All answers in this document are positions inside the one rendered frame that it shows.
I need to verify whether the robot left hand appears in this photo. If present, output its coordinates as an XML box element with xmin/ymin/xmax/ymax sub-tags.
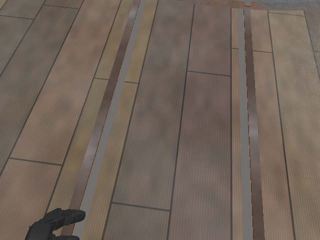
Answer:
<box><xmin>25</xmin><ymin>208</ymin><xmax>86</xmax><ymax>240</ymax></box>

